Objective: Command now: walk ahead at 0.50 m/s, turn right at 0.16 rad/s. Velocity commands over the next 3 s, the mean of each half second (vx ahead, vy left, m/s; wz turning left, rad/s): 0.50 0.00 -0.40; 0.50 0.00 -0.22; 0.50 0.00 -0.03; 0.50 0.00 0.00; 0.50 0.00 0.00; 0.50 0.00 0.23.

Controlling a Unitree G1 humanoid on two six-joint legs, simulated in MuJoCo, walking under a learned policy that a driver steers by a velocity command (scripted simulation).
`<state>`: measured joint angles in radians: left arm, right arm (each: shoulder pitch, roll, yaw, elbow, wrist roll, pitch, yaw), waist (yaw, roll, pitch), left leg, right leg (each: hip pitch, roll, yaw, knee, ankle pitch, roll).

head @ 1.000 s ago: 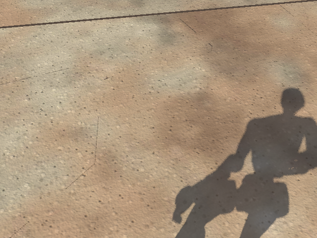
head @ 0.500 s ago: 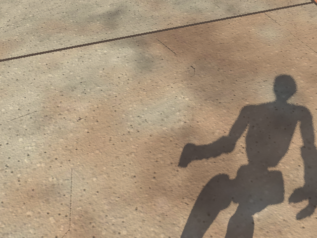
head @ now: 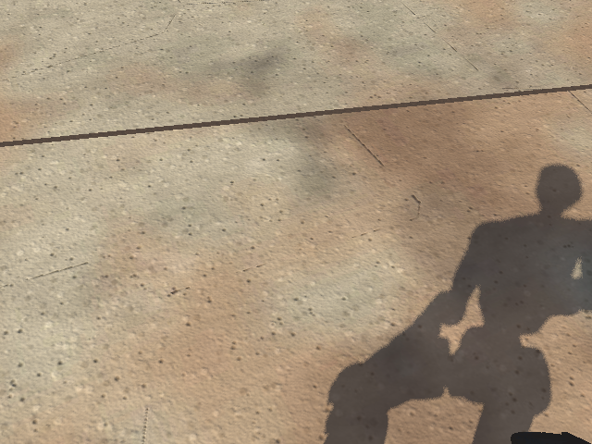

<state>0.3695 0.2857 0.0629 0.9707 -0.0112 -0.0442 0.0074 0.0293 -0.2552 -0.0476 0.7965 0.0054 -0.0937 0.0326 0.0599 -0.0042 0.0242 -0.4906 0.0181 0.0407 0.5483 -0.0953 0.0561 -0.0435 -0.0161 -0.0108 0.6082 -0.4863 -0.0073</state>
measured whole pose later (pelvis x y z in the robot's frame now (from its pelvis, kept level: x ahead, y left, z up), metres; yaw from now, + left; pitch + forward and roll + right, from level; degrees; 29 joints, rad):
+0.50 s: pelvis +0.27 -0.03 +0.00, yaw -14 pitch +2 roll +2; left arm 0.06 0.24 0.06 0.77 -0.02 -0.03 -0.06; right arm 0.31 -0.27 -0.08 0.95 0.01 -0.05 -0.03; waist -0.05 -0.01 0.04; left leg 0.13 0.02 0.29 0.31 -0.44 -0.03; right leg -0.56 -0.04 -0.08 0.62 -0.11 -0.10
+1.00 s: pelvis +0.55 -0.10 +0.01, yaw -20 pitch +2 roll -1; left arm 0.36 0.26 0.07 0.90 -0.01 -0.06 0.01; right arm 0.03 -0.25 -0.05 0.84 0.01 -0.09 0.03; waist 0.07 0.04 0.02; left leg -0.59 0.06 0.00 0.51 0.06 0.02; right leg 0.07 0.07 0.02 0.24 -0.34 -0.06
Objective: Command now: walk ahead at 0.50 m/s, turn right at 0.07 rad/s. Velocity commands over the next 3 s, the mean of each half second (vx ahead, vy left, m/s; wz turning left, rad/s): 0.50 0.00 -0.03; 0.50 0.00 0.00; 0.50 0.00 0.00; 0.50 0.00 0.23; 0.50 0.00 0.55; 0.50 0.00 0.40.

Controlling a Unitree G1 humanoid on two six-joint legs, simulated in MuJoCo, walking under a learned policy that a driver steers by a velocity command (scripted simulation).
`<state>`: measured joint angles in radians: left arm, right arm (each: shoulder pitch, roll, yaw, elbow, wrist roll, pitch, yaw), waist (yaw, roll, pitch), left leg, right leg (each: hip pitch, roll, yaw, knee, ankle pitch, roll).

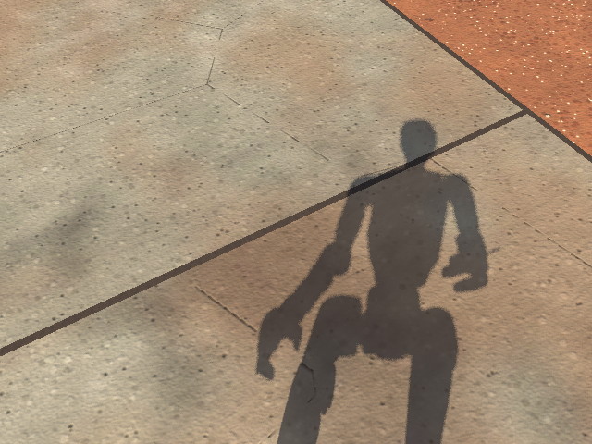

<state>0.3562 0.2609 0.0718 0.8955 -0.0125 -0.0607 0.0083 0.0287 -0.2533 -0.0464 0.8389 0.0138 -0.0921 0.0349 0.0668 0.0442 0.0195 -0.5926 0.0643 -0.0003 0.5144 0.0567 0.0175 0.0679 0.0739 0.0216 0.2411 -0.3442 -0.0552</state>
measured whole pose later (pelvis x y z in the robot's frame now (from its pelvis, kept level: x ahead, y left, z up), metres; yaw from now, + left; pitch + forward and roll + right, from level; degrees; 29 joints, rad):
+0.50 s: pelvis +0.29 +0.02 +0.01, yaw +0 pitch +2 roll +2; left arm 0.06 0.25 0.05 0.81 -0.01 -0.07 -0.02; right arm 0.33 -0.26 -0.05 0.97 0.01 -0.08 0.00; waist -0.08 -0.03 0.01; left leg 0.02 -0.05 0.05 0.21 -0.27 0.04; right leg -0.62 -0.10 0.02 0.56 0.06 0.00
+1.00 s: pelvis +0.57 -0.01 +0.01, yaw +0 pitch +2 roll -2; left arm 0.35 0.25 0.06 0.96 -0.01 -0.08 0.00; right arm 0.06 -0.27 -0.05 0.87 0.01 -0.07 0.02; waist 0.07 0.04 0.01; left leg -0.65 0.11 -0.02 0.61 0.06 0.00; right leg 0.00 0.05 -0.05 0.20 -0.24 -0.04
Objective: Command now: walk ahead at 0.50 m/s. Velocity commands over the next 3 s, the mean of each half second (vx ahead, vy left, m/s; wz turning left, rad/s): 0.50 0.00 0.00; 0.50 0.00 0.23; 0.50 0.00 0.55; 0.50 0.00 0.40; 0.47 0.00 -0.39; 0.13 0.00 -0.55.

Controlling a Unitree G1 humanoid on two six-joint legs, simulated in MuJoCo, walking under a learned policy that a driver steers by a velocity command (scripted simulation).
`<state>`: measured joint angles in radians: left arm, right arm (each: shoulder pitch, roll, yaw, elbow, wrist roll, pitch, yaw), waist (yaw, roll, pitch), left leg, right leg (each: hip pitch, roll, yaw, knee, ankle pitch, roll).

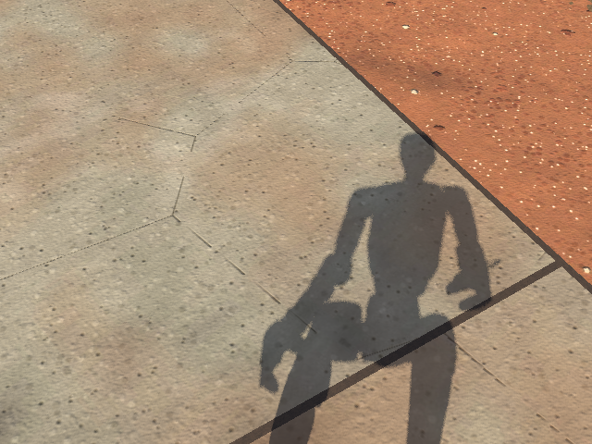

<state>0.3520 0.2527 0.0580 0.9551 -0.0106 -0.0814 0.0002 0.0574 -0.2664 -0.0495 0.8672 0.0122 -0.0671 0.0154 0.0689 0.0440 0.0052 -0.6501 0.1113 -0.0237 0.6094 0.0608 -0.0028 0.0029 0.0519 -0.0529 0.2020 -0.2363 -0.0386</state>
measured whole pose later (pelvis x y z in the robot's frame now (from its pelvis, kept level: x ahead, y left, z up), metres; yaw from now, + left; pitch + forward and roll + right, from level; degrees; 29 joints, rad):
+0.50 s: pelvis +0.28 +0.06 +0.00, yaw +0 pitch +2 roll +1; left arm 0.08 0.27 0.07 0.88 -0.01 -0.07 0.00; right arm 0.35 -0.24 -0.05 0.98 0.00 -0.08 0.00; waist -0.07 -0.04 0.00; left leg -0.02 -0.06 0.05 0.20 -0.21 0.06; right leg -0.68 -0.13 0.03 0.67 0.06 0.00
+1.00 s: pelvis +0.57 +0.00 +0.00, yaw +9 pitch +0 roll -2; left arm 0.29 0.24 0.07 0.98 0.02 -0.10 0.01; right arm 0.16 -0.28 -0.09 0.90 0.03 -0.03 0.00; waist 0.04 0.04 0.02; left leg -0.70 0.13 -0.07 0.90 -0.04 0.03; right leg -0.03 0.04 -0.20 0.24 -0.21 -0.04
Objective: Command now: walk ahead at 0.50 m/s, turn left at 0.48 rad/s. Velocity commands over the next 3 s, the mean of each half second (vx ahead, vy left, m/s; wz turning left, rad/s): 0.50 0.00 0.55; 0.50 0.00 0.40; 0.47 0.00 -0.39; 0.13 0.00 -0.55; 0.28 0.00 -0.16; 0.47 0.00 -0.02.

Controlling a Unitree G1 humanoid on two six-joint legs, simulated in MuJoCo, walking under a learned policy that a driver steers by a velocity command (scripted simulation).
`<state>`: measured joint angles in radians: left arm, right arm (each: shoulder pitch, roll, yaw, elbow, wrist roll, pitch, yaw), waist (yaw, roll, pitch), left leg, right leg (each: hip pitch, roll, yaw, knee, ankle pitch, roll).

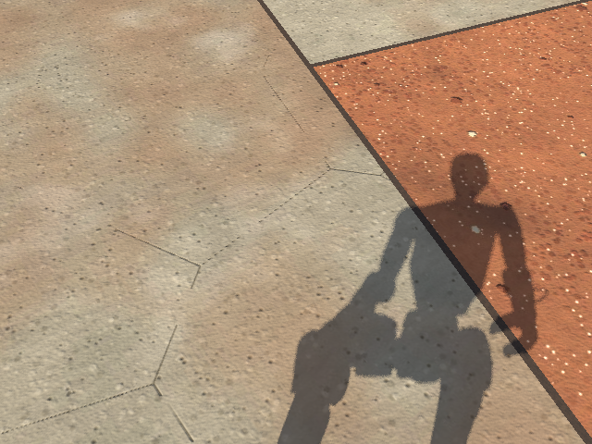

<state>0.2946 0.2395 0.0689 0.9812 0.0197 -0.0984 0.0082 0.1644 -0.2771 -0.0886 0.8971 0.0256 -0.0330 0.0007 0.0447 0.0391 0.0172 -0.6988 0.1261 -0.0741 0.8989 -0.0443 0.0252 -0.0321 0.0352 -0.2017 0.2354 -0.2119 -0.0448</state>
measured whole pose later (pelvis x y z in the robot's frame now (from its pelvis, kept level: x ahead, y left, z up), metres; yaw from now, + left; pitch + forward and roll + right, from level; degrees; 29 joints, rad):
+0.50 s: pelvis +0.28 +0.08 +0.00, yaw +18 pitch +2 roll -1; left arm 0.03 0.29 0.08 0.81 0.01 -0.10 0.01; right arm 0.32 -0.25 -0.08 0.82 0.01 -0.05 0.00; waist -0.05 -0.03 0.04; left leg -0.17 -0.10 -0.08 0.34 -0.19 0.10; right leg -0.65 -0.11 0.09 0.83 -0.12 0.05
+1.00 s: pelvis +0.56 +0.13 +0.00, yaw +28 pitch +2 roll -1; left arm 0.35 0.26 0.06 0.90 -0.01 -0.09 -0.02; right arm 0.14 -0.28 -0.06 0.69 0.00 -0.06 0.00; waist 0.08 0.03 0.02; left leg -0.60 0.08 -0.06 0.82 -0.22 0.00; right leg -0.15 0.04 -0.01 0.30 -0.19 -0.04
